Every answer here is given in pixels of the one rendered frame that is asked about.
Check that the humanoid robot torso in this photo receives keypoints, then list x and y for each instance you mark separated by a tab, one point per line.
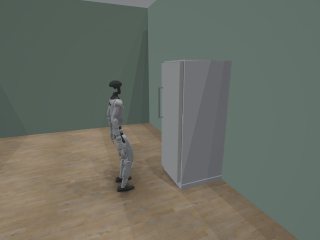
119	117

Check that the left robot forearm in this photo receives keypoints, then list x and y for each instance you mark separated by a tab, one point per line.
110	124

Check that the fridge door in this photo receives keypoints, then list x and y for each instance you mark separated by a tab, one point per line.
172	78

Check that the right robot forearm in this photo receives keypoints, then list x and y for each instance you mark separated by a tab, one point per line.
116	130

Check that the robot right hand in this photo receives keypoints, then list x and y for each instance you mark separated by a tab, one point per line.
120	146

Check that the left robot upper arm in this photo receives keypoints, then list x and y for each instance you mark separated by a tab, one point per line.
108	111

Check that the robot left hand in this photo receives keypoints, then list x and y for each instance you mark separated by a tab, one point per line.
111	135

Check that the right robot upper arm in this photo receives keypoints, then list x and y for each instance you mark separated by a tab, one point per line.
117	106

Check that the right robot foot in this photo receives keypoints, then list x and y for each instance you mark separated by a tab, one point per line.
126	188

